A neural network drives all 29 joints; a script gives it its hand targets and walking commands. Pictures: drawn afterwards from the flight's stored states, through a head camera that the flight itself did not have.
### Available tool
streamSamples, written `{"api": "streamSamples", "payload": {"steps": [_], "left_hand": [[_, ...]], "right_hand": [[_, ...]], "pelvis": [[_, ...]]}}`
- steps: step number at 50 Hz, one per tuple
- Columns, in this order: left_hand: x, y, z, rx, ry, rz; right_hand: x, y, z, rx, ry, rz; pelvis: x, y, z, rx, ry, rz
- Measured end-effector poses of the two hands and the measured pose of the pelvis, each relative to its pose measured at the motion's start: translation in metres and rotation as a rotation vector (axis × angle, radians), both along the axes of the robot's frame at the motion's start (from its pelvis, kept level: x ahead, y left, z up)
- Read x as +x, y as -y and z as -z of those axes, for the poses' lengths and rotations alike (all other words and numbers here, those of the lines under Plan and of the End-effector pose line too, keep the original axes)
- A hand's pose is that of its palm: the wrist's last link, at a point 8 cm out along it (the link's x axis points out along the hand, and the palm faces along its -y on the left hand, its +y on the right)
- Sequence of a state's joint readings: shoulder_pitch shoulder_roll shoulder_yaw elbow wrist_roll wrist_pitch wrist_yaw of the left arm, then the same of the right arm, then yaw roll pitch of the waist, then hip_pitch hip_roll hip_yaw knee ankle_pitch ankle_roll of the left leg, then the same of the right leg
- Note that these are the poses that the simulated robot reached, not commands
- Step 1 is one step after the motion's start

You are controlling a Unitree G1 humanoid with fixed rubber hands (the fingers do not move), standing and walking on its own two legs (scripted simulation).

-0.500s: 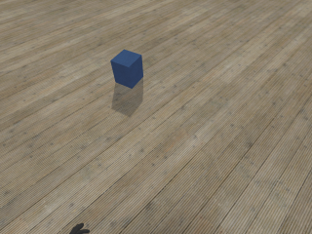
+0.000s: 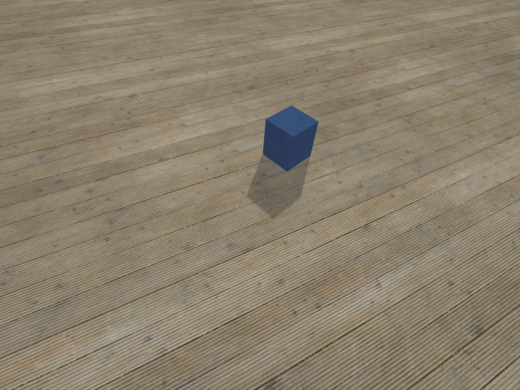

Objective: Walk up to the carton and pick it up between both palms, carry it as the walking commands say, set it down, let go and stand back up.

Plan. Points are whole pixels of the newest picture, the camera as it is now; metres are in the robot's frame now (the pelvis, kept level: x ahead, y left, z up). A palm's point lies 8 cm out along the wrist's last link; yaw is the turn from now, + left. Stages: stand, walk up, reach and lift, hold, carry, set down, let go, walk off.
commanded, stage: walk up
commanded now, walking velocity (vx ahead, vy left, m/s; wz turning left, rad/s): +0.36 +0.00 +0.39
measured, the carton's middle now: (289, 138) +1.49 -0.18 -0.65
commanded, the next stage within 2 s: none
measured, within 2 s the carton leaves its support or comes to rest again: neither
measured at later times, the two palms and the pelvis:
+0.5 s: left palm (136, 362) +0.19 +0.22 -0.13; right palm (405, 324) +0.27 -0.28 -0.13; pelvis +0.16 -0.04 +0.00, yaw +12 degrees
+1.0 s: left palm (103, 327) +0.24 +0.28 -0.10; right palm (424, 257) +0.39 -0.33 -0.07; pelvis +0.23 -0.05 +0.00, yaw +24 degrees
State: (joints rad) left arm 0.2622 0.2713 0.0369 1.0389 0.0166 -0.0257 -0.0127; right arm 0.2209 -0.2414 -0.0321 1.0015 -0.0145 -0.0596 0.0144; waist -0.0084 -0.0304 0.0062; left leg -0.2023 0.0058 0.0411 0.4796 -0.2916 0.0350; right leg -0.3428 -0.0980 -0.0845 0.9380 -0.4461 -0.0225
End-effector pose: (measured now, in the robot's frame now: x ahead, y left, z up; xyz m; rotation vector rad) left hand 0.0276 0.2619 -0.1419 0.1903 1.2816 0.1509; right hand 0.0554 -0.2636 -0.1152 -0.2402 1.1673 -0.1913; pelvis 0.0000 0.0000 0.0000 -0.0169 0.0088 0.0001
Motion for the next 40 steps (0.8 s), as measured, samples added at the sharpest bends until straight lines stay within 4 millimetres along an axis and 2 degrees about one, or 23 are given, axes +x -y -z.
{"api": "streamSamples", "payload": {"steps": [5,8,13,16,19,23,27,30,33,36,38,40], "left_hand": [[0.075,0.004,-0.011,-0.015,0.112,0.000],[0.112,0.010,-0.013,-0.012,0.131,0.022],[0.182,0.029,-0.015,-0.007,0.185,0.040],[0.215,0.037,-0.011,0.023,0.230,0.007],[0.213,0.040,-0.011,0.050,0.206,-0.044],[0.181,0.043,-0.015,0.063,0.125,-0.144],[0.148,0.047,-0.015,0.059,0.057,-0.218],[0.130,0.045,-0.013,0.056,0.035,-0.259],[0.120,0.033,-0.008,0.062,0.045,-0.291],[0.119,0.008,0.001,0.087,0.073,-0.309],[0.129,-0.010,0.002,0.111,0.107,-0.315],[0.145,-0.022,-0.006,0.130,0.149,-0.317]], "right_hand": [[-0.031,-0.018,0.006,0.032,-0.183,0.021],[-0.036,-0.027,0.009,0.064,-0.244,0.045],[-0.020,-0.018,0.013,0.078,-0.310,0.071],[0.009,0.000,0.026,0.072,-0.332,0.050],[0.069,0.014,0.032,0.055,-0.281,-0.025],[0.171,0.021,0.025,0.032,-0.132,-0.144],[0.259,0.009,0.012,0.033,0.018,-0.251],[0.307,-0.007,0.000,0.034,0.110,-0.326],[0.339,-0.019,-0.012,0.011,0.168,-0.389],[0.356,-0.018,-0.018,-0.049,0.208,-0.424],[0.350,-0.006,-0.018,-0.103,0.189,-0.429],[0.334,0.011,-0.021,-0.146,0.128,-0.423]], "pelvis": [[0.034,-0.003,-0.007,-0.005,0.017,-0.050],[0.055,0.001,-0.006,-0.002,0.015,-0.076],[0.097,0.015,0.000,0.010,-0.004,-0.119],[0.126,0.027,0.013,0.032,-0.017,-0.148],[0.143,0.035,0.013,0.020,-0.008,-0.184],[0.158,0.041,0.004,0.031,0.005,-0.207],[0.166,0.043,0.000,0.037,0.014,-0.232],[0.170,0.042,0.001,0.028,0.024,-0.256],[0.175,0.039,0.004,0.013,0.029,-0.282],[0.185,0.032,0.015,-0.007,0.030,-0.308],[0.189,0.030,0.019,-0.004,0.033,-0.329],[0.195,0.030,0.015,-0.005,0.037,-0.344]]}}
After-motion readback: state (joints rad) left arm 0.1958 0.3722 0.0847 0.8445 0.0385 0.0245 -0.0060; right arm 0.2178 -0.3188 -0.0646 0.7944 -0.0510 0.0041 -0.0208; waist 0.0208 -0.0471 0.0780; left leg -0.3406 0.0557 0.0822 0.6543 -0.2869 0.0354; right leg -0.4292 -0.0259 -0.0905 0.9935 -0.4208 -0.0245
